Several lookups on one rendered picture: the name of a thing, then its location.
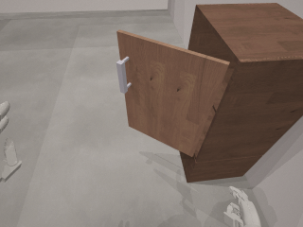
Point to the robot right hand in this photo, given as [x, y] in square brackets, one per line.
[240, 216]

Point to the robot left hand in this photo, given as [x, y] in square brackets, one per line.
[10, 164]

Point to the handle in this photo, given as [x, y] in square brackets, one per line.
[122, 78]

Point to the cupboard door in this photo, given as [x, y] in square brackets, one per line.
[172, 89]

